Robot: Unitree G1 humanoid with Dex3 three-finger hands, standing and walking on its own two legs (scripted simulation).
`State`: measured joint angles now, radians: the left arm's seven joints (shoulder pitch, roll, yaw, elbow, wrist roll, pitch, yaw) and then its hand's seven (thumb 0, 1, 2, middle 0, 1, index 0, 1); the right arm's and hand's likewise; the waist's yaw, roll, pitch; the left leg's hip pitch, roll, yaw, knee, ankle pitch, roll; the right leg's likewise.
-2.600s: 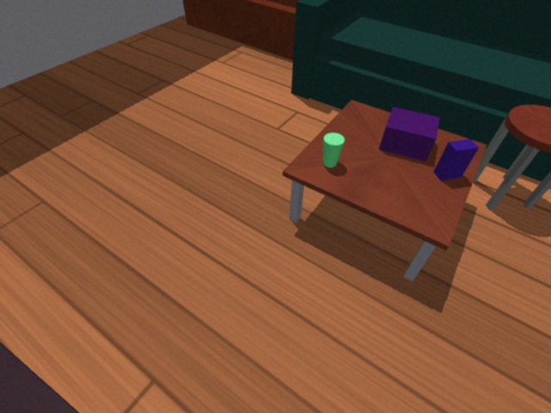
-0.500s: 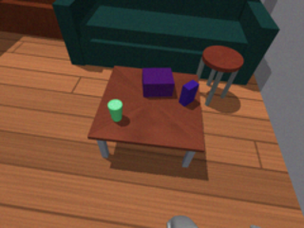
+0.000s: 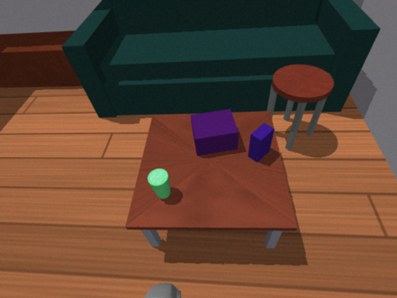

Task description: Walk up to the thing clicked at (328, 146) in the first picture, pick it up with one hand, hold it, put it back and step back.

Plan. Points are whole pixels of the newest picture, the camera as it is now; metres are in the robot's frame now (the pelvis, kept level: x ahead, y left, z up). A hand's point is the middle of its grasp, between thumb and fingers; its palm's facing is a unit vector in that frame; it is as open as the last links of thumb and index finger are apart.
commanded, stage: walk up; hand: left
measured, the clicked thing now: (161, 185) +0.60 +0.21 -0.38
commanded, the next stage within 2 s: stand in 1.64 s
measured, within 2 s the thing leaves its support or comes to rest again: neither
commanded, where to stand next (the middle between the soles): +0.13 +0.04 m, yaw -4 degrees
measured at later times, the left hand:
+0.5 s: hand out of the picture +0.14 +0.35 -0.17, palm faces -0.14 -0.92 -0.37, open 7.4 cm
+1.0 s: hand (84, 276) +0.20 +0.30 -0.14, palm faces -0.16 -0.93 -0.34, open 7.4 cm
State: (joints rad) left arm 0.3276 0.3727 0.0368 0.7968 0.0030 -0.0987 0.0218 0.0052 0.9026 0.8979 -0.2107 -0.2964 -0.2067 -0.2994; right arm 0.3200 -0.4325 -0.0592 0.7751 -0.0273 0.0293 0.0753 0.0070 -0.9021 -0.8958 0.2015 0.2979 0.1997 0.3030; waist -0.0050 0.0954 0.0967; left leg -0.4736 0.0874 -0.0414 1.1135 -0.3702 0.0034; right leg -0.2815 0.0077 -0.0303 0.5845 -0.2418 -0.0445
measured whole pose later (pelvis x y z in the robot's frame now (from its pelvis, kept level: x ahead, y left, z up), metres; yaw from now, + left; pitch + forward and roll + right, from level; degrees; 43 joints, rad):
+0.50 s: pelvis +0.06 +0.08 -0.02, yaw -6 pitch -2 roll -1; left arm 0.24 0.40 0.03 0.96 0.01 -0.01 0.00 0.01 0.91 0.90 -0.21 -0.30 -0.20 -0.30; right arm 0.17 -0.38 -0.02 0.87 -0.02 -0.02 0.02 0.00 -0.90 -0.90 0.21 0.30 0.20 0.30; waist 0.00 -0.01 0.10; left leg -0.41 0.11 0.08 0.74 -0.30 -0.02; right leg -0.29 0.00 0.00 0.71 -0.40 -0.02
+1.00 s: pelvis +0.06 +0.07 +0.01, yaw -8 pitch -3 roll +0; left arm 0.10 0.35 0.01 1.05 0.01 0.00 -0.02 0.01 0.91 0.90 -0.21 -0.30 -0.20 -0.30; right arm 0.14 -0.39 0.00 1.09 -0.01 -0.03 0.01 0.01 -0.90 -0.90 0.20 0.30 0.20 0.30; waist -0.02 0.01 0.05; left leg -0.25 0.09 0.09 0.49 -0.18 -0.04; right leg -0.18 0.00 0.02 0.53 -0.31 -0.01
